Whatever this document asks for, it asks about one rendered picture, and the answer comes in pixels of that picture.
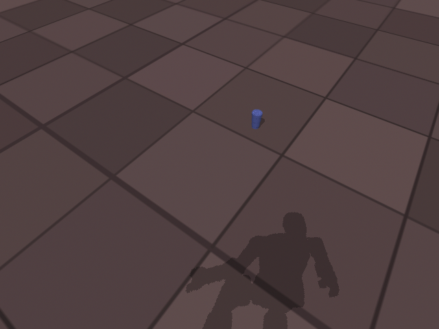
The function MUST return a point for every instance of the cup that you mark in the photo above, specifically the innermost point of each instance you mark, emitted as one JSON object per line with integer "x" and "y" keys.
{"x": 256, "y": 118}

